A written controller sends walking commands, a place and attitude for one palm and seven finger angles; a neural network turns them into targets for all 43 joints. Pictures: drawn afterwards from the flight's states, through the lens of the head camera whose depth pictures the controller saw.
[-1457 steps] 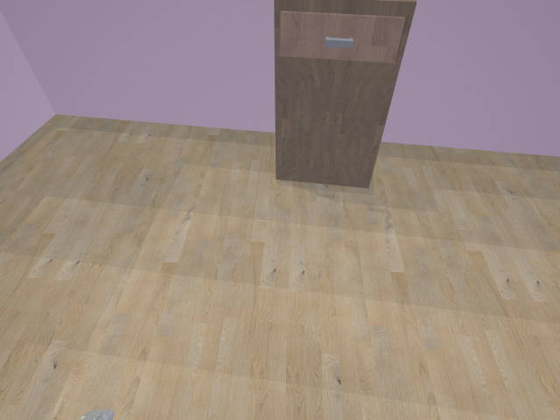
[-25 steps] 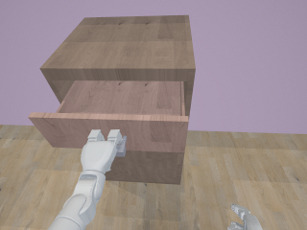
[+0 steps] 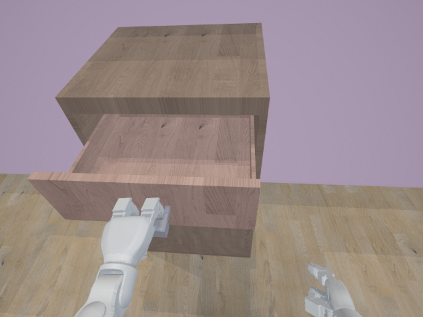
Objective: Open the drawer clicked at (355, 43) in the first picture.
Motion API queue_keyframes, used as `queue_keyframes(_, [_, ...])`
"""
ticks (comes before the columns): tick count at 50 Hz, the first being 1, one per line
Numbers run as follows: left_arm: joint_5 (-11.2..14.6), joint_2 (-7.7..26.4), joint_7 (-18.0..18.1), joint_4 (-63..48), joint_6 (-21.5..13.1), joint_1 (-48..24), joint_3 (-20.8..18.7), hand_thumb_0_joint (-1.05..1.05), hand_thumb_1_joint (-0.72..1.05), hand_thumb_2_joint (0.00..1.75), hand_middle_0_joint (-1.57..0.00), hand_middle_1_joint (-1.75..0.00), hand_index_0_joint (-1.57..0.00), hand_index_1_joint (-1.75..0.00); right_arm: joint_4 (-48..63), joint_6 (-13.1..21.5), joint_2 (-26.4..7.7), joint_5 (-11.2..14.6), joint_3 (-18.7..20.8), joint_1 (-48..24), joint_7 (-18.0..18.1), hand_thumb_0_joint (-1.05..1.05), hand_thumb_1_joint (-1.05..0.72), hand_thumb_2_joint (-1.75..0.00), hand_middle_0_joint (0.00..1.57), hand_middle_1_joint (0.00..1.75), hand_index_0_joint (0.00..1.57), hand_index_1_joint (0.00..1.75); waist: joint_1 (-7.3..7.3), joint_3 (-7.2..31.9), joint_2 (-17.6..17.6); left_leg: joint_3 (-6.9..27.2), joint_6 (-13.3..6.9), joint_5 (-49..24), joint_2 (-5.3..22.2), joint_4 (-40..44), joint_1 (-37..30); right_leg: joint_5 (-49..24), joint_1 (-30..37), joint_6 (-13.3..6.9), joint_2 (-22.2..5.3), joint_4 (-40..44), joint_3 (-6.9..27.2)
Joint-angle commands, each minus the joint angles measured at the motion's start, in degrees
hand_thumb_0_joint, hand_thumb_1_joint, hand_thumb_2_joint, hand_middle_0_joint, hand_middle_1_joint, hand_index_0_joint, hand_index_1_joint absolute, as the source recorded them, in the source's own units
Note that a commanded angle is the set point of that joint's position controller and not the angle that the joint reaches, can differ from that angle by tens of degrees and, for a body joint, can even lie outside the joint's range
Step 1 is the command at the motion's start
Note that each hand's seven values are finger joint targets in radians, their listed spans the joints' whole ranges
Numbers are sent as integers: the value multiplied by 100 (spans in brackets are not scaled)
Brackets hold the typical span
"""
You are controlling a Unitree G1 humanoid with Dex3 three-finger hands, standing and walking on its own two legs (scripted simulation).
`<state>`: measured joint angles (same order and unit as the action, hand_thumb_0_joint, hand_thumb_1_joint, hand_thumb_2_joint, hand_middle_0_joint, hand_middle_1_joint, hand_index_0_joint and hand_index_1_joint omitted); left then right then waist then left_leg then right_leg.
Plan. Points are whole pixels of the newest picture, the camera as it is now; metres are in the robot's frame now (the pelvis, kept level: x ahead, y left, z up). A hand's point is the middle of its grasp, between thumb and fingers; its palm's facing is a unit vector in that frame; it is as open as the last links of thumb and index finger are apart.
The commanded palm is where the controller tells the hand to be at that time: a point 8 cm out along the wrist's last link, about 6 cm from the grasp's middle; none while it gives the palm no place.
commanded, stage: pull the drawer open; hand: left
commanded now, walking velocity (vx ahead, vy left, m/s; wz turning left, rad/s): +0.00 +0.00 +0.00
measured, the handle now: (144, 218) +0.31 +0.18 +0.02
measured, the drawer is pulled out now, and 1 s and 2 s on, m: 0.21 0.30 0.28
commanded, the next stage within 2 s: open the thumb to release the handle in 0.86 s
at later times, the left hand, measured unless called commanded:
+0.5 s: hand (131, 278) +0.19 +0.17 +0.00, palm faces +0.03 -0.13 -0.99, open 7.1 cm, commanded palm +0.14 +0.18 +0.05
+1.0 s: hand (127, 295) +0.16 +0.17 +0.00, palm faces +0.04 -0.12 -0.99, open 7.1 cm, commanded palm +0.14 +0.18 +0.05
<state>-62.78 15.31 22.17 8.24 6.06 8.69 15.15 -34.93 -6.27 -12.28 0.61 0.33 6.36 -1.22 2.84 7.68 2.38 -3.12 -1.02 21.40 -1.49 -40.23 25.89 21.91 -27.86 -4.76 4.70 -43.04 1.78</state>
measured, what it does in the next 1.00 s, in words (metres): stands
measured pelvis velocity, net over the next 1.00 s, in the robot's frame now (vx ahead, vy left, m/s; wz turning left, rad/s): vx -0.01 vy -0.01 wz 0.01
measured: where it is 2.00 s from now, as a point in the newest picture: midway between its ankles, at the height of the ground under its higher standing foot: outside the picture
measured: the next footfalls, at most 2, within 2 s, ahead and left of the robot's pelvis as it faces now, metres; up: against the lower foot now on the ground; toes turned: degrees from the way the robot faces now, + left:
none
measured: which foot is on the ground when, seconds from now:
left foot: down 0.00-1.00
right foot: down 0.00-1.00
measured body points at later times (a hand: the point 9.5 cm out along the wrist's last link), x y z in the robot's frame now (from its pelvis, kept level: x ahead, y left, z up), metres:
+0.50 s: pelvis +0.00 +0.00 -0.01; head +0.01 -0.04 +0.44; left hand +0.18 +0.17 +0.06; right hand +0.22 -0.21 -0.10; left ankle -0.01 +0.11 -0.71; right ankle -0.01 -0.06 -0.71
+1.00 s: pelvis -0.01 -0.01 -0.02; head +0.01 -0.05 +0.43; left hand +0.16 +0.17 +0.06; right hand +0.20 -0.22 -0.12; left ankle -0.01 +0.11 -0.71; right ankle -0.01 -0.06 -0.71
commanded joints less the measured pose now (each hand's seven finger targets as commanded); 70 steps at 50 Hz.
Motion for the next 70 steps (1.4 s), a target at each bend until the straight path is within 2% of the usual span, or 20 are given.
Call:
queue_keyframes(1, [190, 457, 118, -1170, 16, 277, -472, 0, 90, 90, -40, -135, -40, -135, 1010, 299, -492, -29, 167, -853, -26, 0, -90, -90, 20, 30, 20, 30, 160, 823, -743, 240, -27, -1384, -161, 198, -182, -2656, 886, 267, -311, 665, 694])
queue_keyframes(6, [137, 495, 196, -1484, -1, 621, -507, 0, 90, 90, -40, -135, -40, -135, 1047, 327, -488, -55, 138, -899, -59, 0, -90, -90, 20, 30, 20, 30, 156, 654, -653, 243, -25, -1155, -171, 141, -95, -2330, 729, 263, -301, 674, 764])
queue_keyframes(8, [126, 685, 239, -1576, -8, 730, -705, 0, 90, 90, -40, -135, -40, -135, 1041, 335, -495, -54, 133, -910, -47, 0, -90, -90, 20, 30, 20, 30, 177, 704, -606, 244, -21, -1177, -176, 110, -132, -2291, 732, 240, -268, 680, 767])
queue_keyframes(17, [141, 524, 298, -2076, -124, 1577, -572, 0, 90, 90, -40, -135, -40, -135, 1147, 401, -458, -84, 124, -906, -140, 0, -90, -90, 20, 30, 20, 30, 246, 700, -521, 263, -19, -1220, -155, -19, -108, -2324, 613, 232, -259, 505, 739])
queue_keyframes(18, [179, 699, 309, -2139, -159, 1746, -765, 0, 90, 90, -40, -135, -40, -135, 1162, 406, -459, -78, 126, -902, -140, 0, -90, -90, 20, 30, 20, 30, 268, 745, -586, 274, -12, -1262, -150, -34, -103, -2430, 671, 221, -249, 502, 742])
queue_keyframes(20, [191, 565, 309, -2131, -193, 1981, -647, 0, 90, 90, -40, -135, -40, -135, 1186, 415, -435, -78, 97, -912, -165, 0, -90, -90, 20, 30, 20, 30, 253, 572, -627, 273, -14, -1171, -159, -68, -10, -2379, 572, 234, -259, 485, 773])
queue_keyframes(23, [173, 765, 340, -2288, -260, 2013, -861, 0, 90, 90, -40, -135, -40, -135, 1202, 413, -467, -96, 107, -912, -167, 0, -90, -90, 20, 30, 20, 30, 244, 503, -594, 281, -18, -1044, -162, -108, 21, -2065, 463, 201, -236, 553, 845])
queue_keyframes(27, [108, 607, 376, -2442, -264, 2145, -687, 0, 90, 90, -40, -135, -40, -135, 1275, 425, -459, -141, 116, -840, -209, 0, -90, -90, 20, 30, 20, 30, 217, 389, -527, 276, -29, -848, -140, -211, 16, -1389, 138, 174, -224, 577, 848])
queue_keyframes(34, [173, 748, 460, -2673, -413, 2786, -893, 0, 90, 90, -40, -135, -40, -135, 1396, 480, -457, -158, 100, -780, -234, 0, -90, -90, 20, 30, 20, 30, 300, 407, -612, 286, -41, -776, -154, -339, 147, -1368, 105, 175, -259, 535, 905])
queue_keyframes(38, [140, 743, 511, -2714, -454, 2627, -872, 0, 90, 90, -40, -135, -40, -135, 1379, 476, -493, -186, 113, -760, -245, 0, -90, -90, 20, 30, 20, 30, 204, 335, -594, 326, -55, -689, -165, -402, 148, -1195, -90, 149, -256, 549, 908])
queue_keyframes(41, [144, 580, 514, -2749, -449, 2891, -718, 0, 90, 90, -40, -135, -40, -135, 1439, 501, -481, -197, 138, -680, -277, 0, -90, -90, 20, 30, 20, 30, 241, 385, -566, 302, -51, -693, -157, -459, 184, -1171, -121, 152, -271, 476, 883])
queue_keyframes(47, [198, 746, 546, -2704, -513, 2931, -917, 0, 90, 90, -40, -135, -40, -135, 1384, 525, -466, -175, 124, -715, -229, 0, -90, -90, 20, 30, 20, 30, 271, 450, -701, 301, -50, -721, -202, -457, 353, -1777, 148, 209, -341, 446, 983])
queue_keyframes(48, [51, 965, 586, -2527, -436, 1507, -1018, 0, 90, 90, -40, -135, -40, -135, 1199, 454, -566, -211, 103, -760, -164, 0, -90, -90, 20, 30, 20, 30, -56, 367, -721, 354, -68, -565, -191, -480, 356, -1471, -154, 212, -333, 493, 997])
queue_keyframes(49, [-21, 924, 638, -2688, -396, 1423, -1074, 0, 83, 87, -40, -134, -40, -134, 1264, 481, -524, -265, 164, -696, -129, 0, -90, -90, 20, 30, 20, 30, 101, 563, -609, 304, -66, -496, -176, -500, 251, -1150, -160, 212, -345, 558, 1071])
queue_keyframes(51, [3, 688, 645, -2304, -345, 1835, -855, 0, 69, 81, -38, -133, -38, -133, 1255, 505, -492, -217, 154, -670, -111, 0, -90, -90, 20, 30, 20, 30, 114, 398, -556, 311, -63, -483, -193, -480, 226, -1028, -200, 188, -311, 574, 929])
queue_keyframes(54, [87, 833, 591, -2298, -306, 1766, -945, 0, 48, 72, -37, -130, -37, -130, 1234, 495, -481, -164, 135, -744, -77, 0, -90, -90, 20, 30, 20, 30, 185, 615, -684, 286, -68, -564, -198, -382, 196, -1242, 95, 224, -334, 589, 945])
queue_keyframes(56, [142, 736, 525, -2282, -255, 1646, -781, 0, 34, 66, -36, -129, -36, -129, 1212, 470, -476, -139, 125, -818, -53, 0, -90, -90, 20, 30, 20, 30, 163, 490, -608, 282, -74, -514, -209, -314, 208, -1144, 124, 244, -358, 672, 913])
queue_keyframes(59, [194, 852, 434, -2086, -242, 1705, -908, 0, 13, 57, -35, -127, -35, -127, 1197, 478, -467, -117, 75, -855, -9, 0, -90, -90, 20, 30, 20, 30, 208, 373, -885, 264, -79, -472, -215, -251, 262, -1109, 237, 280, -381, 801, 983])
queue_keyframes(68, [161, 797, 323, -2080, -298, 1547, -839, 0, -50, 30, -30, -120, -30, -120, 1206, 483, -478, -123, 79, -892, -6, 0, -90, -90, 20, 30, 20, 30, 224, 345, -579, 268, -63, -496, -205, -151, 88, -836, 228, 223, -361, 943, 1031])
queue_keyframes(70, [141, 849, 344, -2049, -313, 1639, -923, 0, -50, 30, -30, -120, -30, -120, 1189, 483, -462, -131, 93, -851, 1, 0, -90, -90, 20, 30, 20, 30, 245, 363, -729, 250, -53, -512, -191, -180, 125, -944, 234, 227, -345, 900, 1081])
